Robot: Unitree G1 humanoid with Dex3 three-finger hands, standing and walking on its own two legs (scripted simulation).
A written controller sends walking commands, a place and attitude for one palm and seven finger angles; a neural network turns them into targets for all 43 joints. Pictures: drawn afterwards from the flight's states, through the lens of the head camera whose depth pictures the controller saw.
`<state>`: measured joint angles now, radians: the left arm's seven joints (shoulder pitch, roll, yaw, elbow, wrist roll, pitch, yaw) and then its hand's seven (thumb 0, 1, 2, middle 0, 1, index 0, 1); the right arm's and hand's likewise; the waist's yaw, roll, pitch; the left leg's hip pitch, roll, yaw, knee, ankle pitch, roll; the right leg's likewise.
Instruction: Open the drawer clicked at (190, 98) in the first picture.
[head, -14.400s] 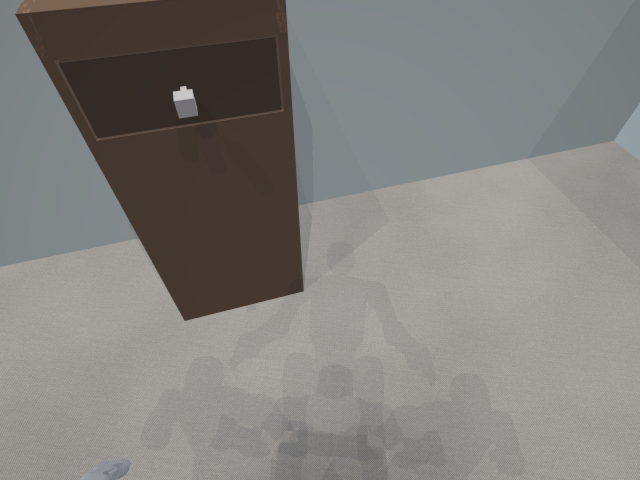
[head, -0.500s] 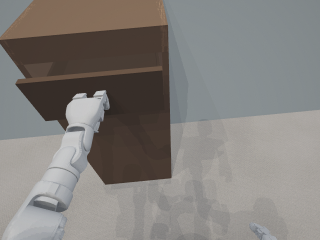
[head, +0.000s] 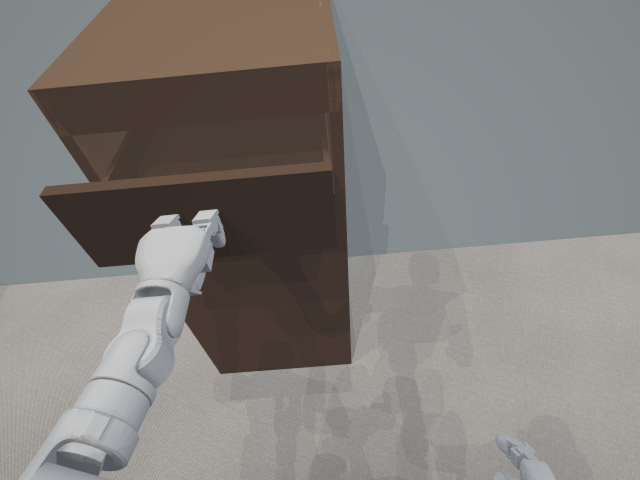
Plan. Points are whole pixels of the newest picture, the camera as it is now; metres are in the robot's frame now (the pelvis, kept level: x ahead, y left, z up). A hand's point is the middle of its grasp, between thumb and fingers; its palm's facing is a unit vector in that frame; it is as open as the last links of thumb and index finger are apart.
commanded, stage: pull the drawer open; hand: left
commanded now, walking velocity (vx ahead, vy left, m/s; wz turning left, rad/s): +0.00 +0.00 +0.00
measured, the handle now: (198, 244) +0.40 +0.20 +0.08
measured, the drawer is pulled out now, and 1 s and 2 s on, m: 0.13 0.25 0.30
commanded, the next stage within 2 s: open the thumb to release the handle in 1.98 s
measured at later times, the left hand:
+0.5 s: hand (184, 316) +0.30 +0.20 +0.06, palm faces +0.05 -0.10 -0.99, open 7.0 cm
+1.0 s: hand (176, 354) +0.25 +0.19 +0.06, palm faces +0.05 -0.11 -0.99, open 7.0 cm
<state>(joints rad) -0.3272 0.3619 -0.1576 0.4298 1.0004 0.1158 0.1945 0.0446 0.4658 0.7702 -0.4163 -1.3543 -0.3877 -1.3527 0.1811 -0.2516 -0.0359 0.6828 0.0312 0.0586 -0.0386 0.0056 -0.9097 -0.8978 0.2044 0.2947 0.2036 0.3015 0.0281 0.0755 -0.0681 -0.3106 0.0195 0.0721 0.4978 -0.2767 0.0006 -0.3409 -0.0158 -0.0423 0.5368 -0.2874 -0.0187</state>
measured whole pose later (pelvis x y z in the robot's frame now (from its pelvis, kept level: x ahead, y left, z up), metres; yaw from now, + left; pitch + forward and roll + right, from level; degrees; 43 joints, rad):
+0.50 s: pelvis +0.00 +0.00 +0.00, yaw +0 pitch +3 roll +1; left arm -0.04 0.34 -0.20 0.10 1.00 0.15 0.18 0.08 0.46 0.77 -0.42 -1.35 -0.42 -1.35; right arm 0.10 -0.23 -0.01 0.66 0.02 0.04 -0.01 0.01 -0.91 -0.90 0.20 0.29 0.20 0.30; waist 0.08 0.09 -0.06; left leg -0.24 0.01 0.07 0.48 -0.28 0.00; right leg -0.28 -0.02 -0.04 0.52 -0.29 -0.01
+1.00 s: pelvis -0.01 +0.00 +0.00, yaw +0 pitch +1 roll +1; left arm 0.13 0.34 -0.20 -0.07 1.01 0.14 0.18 0.09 0.47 0.76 -0.42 -1.35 -0.42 -1.35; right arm 0.09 -0.22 0.00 0.66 0.01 0.05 0.00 0.01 -0.91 -0.90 0.20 0.29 0.20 0.30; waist 0.09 0.10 -0.04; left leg -0.22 0.02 0.07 0.48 -0.27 0.00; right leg -0.25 -0.01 -0.05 0.52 -0.28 -0.02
